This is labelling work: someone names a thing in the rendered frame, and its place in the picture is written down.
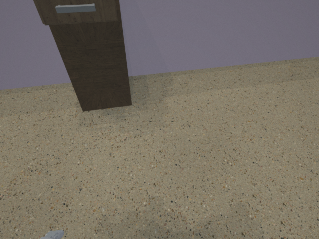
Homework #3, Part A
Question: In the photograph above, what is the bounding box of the drawer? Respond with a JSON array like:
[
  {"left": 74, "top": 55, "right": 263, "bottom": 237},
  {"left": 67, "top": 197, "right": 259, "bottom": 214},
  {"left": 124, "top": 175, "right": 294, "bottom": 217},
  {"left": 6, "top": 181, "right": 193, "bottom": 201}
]
[{"left": 33, "top": 0, "right": 118, "bottom": 25}]

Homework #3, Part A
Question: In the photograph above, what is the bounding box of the cabinet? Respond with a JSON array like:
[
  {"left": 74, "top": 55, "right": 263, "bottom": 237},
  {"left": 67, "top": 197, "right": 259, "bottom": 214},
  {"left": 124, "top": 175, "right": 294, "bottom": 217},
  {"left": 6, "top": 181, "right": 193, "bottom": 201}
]
[{"left": 49, "top": 0, "right": 132, "bottom": 111}]

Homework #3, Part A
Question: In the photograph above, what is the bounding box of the handle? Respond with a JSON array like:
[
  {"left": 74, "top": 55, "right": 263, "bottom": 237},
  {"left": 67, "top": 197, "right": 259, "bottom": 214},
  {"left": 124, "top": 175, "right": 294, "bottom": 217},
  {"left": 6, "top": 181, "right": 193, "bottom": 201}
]
[{"left": 55, "top": 3, "right": 96, "bottom": 13}]

